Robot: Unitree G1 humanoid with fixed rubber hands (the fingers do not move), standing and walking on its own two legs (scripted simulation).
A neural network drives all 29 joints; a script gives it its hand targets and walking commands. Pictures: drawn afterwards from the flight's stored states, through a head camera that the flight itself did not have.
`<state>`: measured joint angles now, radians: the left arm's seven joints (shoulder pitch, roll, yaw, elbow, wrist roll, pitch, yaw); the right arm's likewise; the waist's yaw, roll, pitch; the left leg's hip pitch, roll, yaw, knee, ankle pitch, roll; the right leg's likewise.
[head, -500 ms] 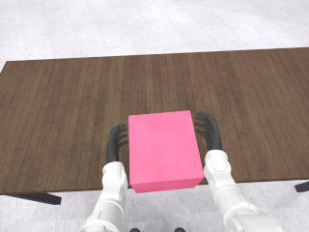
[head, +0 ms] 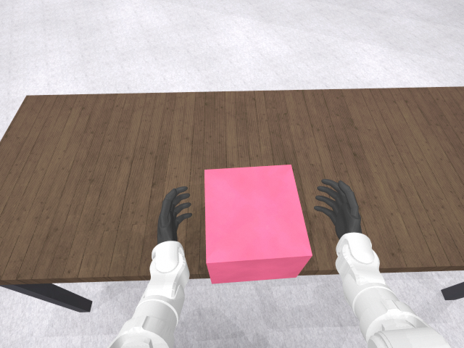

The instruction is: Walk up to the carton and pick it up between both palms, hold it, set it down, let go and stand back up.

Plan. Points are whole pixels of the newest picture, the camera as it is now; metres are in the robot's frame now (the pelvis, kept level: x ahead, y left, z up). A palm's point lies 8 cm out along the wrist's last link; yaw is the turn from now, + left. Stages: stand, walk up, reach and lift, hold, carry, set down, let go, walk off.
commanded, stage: set down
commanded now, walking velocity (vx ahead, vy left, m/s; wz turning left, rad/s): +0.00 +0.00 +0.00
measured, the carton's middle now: (251, 224) +0.36 +0.00 -0.06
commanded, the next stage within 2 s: none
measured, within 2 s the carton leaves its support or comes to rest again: neither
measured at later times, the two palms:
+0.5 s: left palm (163, 264) +0.27 +0.15 -0.04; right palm (357, 261) +0.29 -0.19 -0.03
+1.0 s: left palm (149, 291) +0.22 +0.16 -0.02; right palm (380, 302) +0.22 -0.21 -0.02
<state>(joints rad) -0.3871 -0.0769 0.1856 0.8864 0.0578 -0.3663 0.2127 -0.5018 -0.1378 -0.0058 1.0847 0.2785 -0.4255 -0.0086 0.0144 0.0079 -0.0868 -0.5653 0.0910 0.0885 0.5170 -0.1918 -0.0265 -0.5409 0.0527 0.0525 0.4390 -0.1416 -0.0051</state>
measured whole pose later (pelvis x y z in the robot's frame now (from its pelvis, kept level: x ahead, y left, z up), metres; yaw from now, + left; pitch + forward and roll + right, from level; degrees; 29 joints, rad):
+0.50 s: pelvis -0.01 +0.00 +0.00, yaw +0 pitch +11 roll -1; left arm -0.19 -0.05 0.08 0.77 0.03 -0.36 0.20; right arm -0.27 -0.15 0.01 0.94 0.27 -0.47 0.03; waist 0.01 0.01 -0.06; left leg -0.52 0.09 0.09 0.52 -0.19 -0.03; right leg -0.49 0.05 0.05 0.44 -0.14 0.00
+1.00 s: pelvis -0.02 -0.01 +0.01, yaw +1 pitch -1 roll +0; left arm -0.01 -0.02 0.04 0.62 -0.01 -0.24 0.20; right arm 0.01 -0.16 0.01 0.70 0.22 -0.36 0.05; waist 0.01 0.01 0.01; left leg -0.26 0.08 0.09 0.46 -0.18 -0.03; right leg -0.26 0.05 0.05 0.44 -0.16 -0.01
